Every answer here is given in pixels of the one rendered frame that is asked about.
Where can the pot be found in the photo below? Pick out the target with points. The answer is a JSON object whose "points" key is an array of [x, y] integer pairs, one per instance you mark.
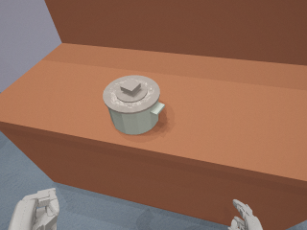
{"points": [[137, 123]]}

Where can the knob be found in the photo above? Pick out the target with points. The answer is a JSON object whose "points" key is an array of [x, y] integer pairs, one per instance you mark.
{"points": [[130, 86]]}

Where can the right robot hand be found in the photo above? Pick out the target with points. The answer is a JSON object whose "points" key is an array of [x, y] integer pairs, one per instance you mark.
{"points": [[250, 222]]}

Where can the table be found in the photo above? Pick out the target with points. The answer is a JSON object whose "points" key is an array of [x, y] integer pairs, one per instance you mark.
{"points": [[233, 77]]}

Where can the left robot hand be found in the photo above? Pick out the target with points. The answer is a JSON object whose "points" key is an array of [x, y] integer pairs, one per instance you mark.
{"points": [[25, 213]]}

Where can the lid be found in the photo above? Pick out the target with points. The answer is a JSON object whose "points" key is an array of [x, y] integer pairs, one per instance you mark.
{"points": [[124, 103]]}

